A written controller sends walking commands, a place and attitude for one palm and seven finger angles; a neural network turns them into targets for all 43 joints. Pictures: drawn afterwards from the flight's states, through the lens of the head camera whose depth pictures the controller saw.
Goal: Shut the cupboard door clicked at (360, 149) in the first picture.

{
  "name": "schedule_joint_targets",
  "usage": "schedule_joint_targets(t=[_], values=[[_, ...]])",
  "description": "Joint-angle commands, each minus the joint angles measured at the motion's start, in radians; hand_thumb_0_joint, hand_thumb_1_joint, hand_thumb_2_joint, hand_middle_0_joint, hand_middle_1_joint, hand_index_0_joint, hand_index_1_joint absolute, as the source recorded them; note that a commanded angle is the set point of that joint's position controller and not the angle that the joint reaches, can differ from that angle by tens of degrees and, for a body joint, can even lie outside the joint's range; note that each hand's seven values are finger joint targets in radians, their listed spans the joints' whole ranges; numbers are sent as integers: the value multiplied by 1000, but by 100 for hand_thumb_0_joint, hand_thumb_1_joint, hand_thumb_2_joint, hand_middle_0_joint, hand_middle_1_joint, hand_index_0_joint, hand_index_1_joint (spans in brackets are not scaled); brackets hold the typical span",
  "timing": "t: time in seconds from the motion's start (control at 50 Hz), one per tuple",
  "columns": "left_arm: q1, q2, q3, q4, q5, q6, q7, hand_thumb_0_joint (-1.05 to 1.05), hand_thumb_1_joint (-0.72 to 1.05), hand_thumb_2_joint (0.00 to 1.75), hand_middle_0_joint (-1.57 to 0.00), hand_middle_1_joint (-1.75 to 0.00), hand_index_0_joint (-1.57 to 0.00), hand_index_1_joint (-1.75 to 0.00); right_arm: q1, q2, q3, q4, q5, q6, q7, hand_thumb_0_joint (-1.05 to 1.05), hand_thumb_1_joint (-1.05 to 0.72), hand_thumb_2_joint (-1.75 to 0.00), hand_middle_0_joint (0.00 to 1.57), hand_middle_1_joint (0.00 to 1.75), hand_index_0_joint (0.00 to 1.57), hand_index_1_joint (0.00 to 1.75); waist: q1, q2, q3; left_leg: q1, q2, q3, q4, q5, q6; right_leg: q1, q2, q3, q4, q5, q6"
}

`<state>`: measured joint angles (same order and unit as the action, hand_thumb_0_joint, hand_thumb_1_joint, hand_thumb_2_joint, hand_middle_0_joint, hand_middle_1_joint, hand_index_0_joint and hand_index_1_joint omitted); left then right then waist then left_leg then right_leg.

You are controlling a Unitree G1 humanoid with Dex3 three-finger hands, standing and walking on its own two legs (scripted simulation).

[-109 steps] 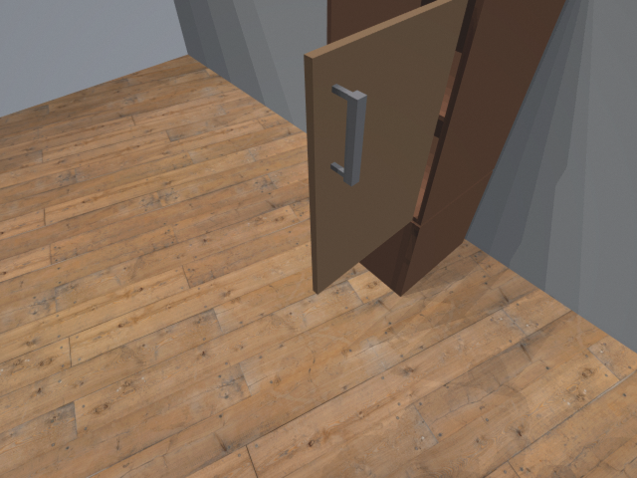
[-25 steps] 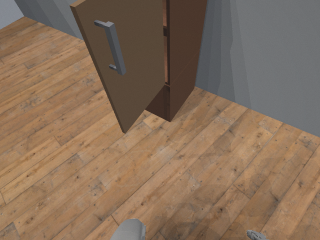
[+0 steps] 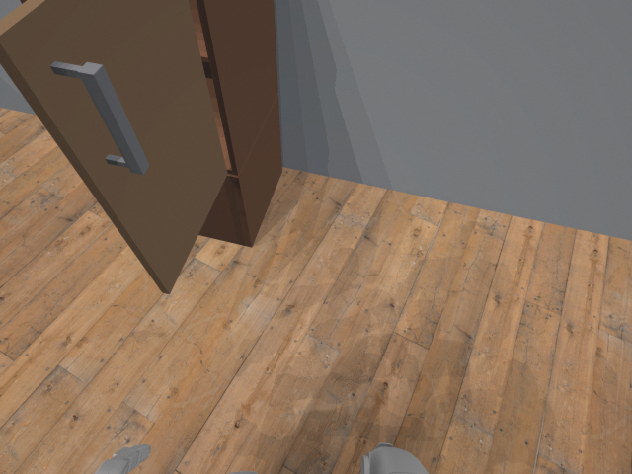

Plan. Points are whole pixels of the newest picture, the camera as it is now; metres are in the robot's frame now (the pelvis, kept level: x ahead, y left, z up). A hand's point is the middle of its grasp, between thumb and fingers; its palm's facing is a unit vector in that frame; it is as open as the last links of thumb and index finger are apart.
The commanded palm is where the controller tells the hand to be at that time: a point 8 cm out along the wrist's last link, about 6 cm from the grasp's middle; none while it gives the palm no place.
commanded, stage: walk around to get in front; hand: left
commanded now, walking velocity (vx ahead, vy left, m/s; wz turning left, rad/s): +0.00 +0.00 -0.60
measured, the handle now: (104, 122) +0.50 +0.33 +0.11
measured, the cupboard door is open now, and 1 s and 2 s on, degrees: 91 91 91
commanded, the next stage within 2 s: none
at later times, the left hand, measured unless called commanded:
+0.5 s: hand (223, 423) +0.19 +0.15 -0.17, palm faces -0.31 -0.93 -0.17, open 7.4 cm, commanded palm none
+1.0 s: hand (268, 412) +0.21 +0.09 -0.18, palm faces -0.56 -0.80 -0.22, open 7.4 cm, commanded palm none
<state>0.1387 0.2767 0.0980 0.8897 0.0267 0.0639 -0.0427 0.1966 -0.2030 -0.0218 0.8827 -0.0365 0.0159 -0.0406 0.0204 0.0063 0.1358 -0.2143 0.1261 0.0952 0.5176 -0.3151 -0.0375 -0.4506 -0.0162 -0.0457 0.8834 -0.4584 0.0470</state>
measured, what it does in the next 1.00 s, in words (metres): steps on the spot, turning right: right foot, then left foot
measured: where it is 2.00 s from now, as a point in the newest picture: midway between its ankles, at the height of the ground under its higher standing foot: outside the picture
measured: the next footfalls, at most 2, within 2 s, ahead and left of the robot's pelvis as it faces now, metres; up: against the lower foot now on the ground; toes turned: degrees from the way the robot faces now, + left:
right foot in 0.10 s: +0.04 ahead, -0.14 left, +0.00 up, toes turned -8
left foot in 0.38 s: +0.09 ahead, +0.11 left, +0.00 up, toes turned -11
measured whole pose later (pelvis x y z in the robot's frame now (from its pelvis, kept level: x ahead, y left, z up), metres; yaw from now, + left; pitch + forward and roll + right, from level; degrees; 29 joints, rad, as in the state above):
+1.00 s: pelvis +0.03 -0.03 -0.01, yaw -36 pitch +2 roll +0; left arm 0.18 0.21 0.07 0.92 0.03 0.05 -0.01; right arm 0.14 -0.23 -0.05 0.88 -0.01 0.03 -0.03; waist 0.00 -0.02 0.11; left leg -0.36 0.04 0.04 0.69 -0.36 -0.07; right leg -0.31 0.03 0.07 0.58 -0.30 -0.01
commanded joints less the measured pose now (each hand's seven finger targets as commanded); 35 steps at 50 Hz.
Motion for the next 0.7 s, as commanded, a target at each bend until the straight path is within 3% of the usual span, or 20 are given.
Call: schedule_joint_targets(t=[0.0,0.02,0.04,0.06,0.08,0.14,0.2,0.26,0.3,0.32,0.34,0.36,0.38,0.4,0.44,0.48,0.58,0.64,0.66,0.68], values=[[2,30,-8,-80,-7,-38,0,0,90,90,-20,-30,-20,-30,58,-230,-72,-49,5,-8,3,0,-90,-90,20,30,20,30,-33,216,-164,94,191,-31,-18,582,107,141,27,-66,-237,109,-33],[50,46,-3,-61,-7,-41,3,0,90,90,-20,-30,-20,-30,38,-231,-74,-53,9,-6,5,0,-90,-90,20,30,20,30,0,186,-178,38,179,-8,55,516,75,249,26,-66,-346,218,-46],[128,107,9,-39,-3,-52,10,0,90,90,-20,-30,-20,-30,33,-207,-71,-64,20,-4,12,0,-90,-90,20,30,20,30,41,43,-218,-95,131,40,225,373,24,440,-59,36,-445,430,-80],[197,242,39,-20,6,-63,30,0,90,90,-20,-30,-20,-30,-1,-116,-46,-112,30,-3,19,0,-90,-90,20,30,20,30,74,-355,-244,-384,-41,105,509,-254,-39,587,-360,447,-515,817,-204],[233,260,32,-9,-13,-56,44,0,90,90,-20,-30,-20,-30,-29,-160,-48,-117,29,12,9,0,-90,-90,20,30,20,30,98,-290,-242,-384,-36,-68,627,-352,-31,494,-409,448,-504,843,-283],[55,158,17,-58,-3,-39,66,0,90,90,-20,-30,-20,-30,-32,-146,-54,-76,27,16,9,0,-90,-90,20,30,20,30,18,-265,-181,-366,-13,-104,663,-193,-36,357,-256,335,-485,623,-249],[5,156,14,-74,5,-41,65,0,90,90,-20,-30,-20,-30,8,-108,-47,-48,29,16,16,0,-90,-90,20,30,20,30,-18,-125,-187,-225,-51,-63,462,-160,-40,267,-216,305,-473,610,-233],[-5,167,17,-78,3,-34,54,0,90,90,-20,-30,-20,-30,40,-101,-46,-40,30,12,14,0,-90,-90,20,30,20,30,-25,-162,-169,-144,-90,-37,287,-112,-31,203,-185,341,-479,504,-225],[-33,152,15,-76,-2,-31,52,0,90,90,-20,-30,-20,-30,101,-104,-45,-28,32,0,9,0,-90,-90,20,30,20,30,-57,-168,-182,-49,-101,-40,106,-24,-23,176,-154,346,-438,477,-186],[-48,133,12,-84,-10,-27,49,0,90,90,-20,-30,-20,-30,140,-124,-47,-13,30,-9,4,0,-90,-90,20,30,20,30,-78,-127,-191,70,-85,-43,-30,56,-13,98,-123,329,-395,437,-147],[-43,74,2,-103,-18,-22,43,0,90,90,-20,-30,-20,-30,170,-195,-58,-9,19,-22,-2,0,-90,-90,20,30,20,30,-87,68,-199,161,92,-255,-175,64,53,-44,-8,242,-258,245,-84],[-30,26,-9,-124,-21,-22,33,0,90,90,-20,-30,-20,-30,175,-288,-73,-25,4,-26,-6,0,-90,-90,20,30,20,30,-81,336,-185,171,356,-507,-271,184,177,-159,92,69,10,-149,-22],[-77,63,-4,-132,-6,-23,26,0,90,90,-20,-30,-20,-30,163,-287,-71,-35,-1,-26,-10,0,-90,-90,20,30,20,30,-94,201,-157,71,401,-512,-264,236,240,-142,40,114,208,-168,-22],[-79,57,4,-118,2,-28,23,0,90,90,-20,-30,-20,-30,121,-254,-64,-39,-4,-33,-10,0,-90,-90,20,30,20,30,-60,213,-164,75,357,-455,-221,363,234,-161,19,112,297,-138,-16],[-59,33,3,-95,-5,-26,10,0,90,90,-20,-30,-20,-30,55,-201,-51,-62,-1,-31,-9,0,-90,-90,20,30,20,30,-28,162,-135,73,247,-219,-172,469,180,-144,-15,69,308,-41,5],[-56,11,-5,-96,-8,-19,2,0,90,90,-20,-30,-20,-30,66,-188,-50,-54,1,-29,-8,0,-90,-90,20,30,20,30,-33,178,-144,91,195,-89,-151,506,144,-94,-19,21,194,-8,10],[-81,-6,-15,-105,-6,-30,0,0,90,90,-20,-30,-20,-30,128,-212,-69,-27,2,-19,2,0,-90,-90,20,30,20,30,-75,224,-164,128,220,-14,-92,548,132,39,10,-66,-120,8,-13],[0,19,-7,-79,-5,-43,7,0,90,90,-20,-30,-20,-30,108,-219,-78,-31,10,-12,10,0,-90,-90,20,30,20,30,-31,197,-183,73,201,36,35,497,68,216,25,-89,-376,217,-39],[72,75,6,-57,-1,-49,14,0,90,90,-20,-30,-20,-30,92,-201,-79,-43,19,-10,15,0,-90,-90,20,30,20,30,6,80,-213,-64,169,63,163,369,23,393,-52,9,-449,395,-75],[146,189,32,-31,7,-60,31,0,90,90,-20,-30,-20,-30,44,-119,-59,-88,28,-7,19,0,-90,-90,20,30,20,30,46,-290,-229,-335,18,146,392,-129,-37,564,-320,344,-505,746,-176]])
